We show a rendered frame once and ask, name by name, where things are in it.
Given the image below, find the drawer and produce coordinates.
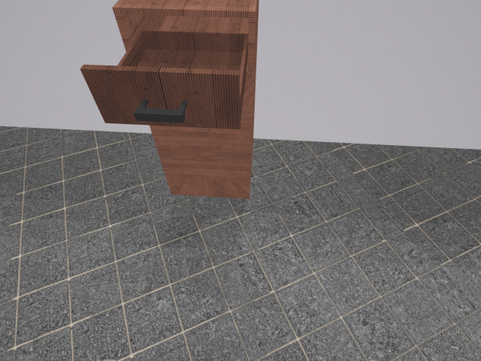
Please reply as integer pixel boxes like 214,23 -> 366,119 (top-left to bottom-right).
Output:
80,30 -> 248,129

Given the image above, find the handle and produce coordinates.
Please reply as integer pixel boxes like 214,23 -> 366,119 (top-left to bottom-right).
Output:
134,99 -> 187,123

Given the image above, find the cabinet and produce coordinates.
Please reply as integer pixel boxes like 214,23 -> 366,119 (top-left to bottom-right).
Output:
112,0 -> 259,199

